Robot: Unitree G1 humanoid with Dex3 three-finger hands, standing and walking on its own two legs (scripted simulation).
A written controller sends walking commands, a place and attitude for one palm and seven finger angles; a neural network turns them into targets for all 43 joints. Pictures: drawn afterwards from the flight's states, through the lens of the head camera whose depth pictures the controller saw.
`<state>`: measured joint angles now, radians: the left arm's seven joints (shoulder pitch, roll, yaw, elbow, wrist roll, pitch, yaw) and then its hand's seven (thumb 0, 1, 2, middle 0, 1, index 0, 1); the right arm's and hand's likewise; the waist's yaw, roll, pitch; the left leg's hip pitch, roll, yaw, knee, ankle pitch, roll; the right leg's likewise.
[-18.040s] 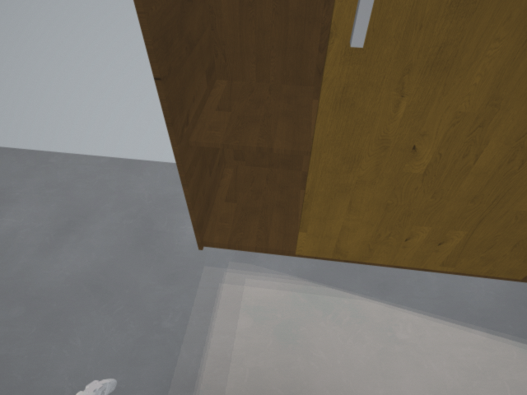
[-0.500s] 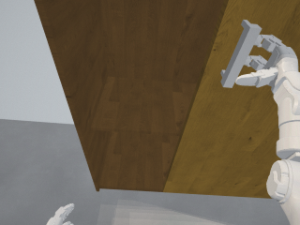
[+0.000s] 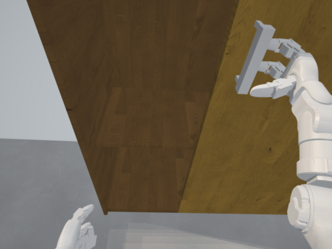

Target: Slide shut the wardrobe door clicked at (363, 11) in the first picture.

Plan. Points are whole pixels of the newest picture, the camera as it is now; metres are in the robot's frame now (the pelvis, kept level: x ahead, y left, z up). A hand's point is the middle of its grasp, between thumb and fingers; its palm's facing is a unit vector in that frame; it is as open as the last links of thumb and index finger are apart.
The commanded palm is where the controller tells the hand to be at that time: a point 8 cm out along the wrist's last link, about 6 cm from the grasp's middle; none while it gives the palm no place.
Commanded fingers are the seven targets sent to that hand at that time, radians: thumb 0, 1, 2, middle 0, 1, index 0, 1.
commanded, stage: slide the fingers in behind the handle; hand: right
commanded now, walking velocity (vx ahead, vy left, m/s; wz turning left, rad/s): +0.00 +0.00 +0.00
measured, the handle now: (249, 58) +0.48 -0.15 +0.27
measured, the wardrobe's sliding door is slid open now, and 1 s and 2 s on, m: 0.42 0.42 0.42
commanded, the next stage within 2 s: grip the handle and tug to test in 1.18 s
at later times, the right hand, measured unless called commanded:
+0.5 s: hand (256, 70) +0.42 -0.14 +0.27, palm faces -0.04 +1.00 -0.02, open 14.0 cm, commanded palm +0.40 -0.19 +0.27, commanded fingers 0.00 0.50 -0.30 0.30 1.20 0.30 1.20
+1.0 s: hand (253, 71) +0.42 -0.14 +0.27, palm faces +0.01 +1.00 -0.03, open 14.6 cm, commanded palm +0.40 -0.18 +0.27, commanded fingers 0.00 0.50 -0.30 0.30 1.20 0.30 1.20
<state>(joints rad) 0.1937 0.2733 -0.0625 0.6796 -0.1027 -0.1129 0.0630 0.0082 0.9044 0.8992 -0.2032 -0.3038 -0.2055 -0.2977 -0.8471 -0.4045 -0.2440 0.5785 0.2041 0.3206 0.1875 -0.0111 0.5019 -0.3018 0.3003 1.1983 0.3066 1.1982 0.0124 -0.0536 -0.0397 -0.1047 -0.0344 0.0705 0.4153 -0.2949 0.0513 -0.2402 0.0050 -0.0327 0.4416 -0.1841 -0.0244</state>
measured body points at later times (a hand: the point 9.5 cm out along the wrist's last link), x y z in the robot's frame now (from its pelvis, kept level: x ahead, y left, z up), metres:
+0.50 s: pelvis +0.01 -0.01 +0.00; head -0.01 +0.02 +0.45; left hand +0.15 +0.24 -0.10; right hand +0.42 -0.20 +0.28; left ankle -0.04 +0.08 -0.74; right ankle +0.03 -0.11 -0.74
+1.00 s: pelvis +0.01 +0.00 +0.00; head -0.01 +0.03 +0.45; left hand +0.18 +0.23 -0.10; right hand +0.41 -0.19 +0.28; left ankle -0.04 +0.08 -0.74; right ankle +0.03 -0.11 -0.74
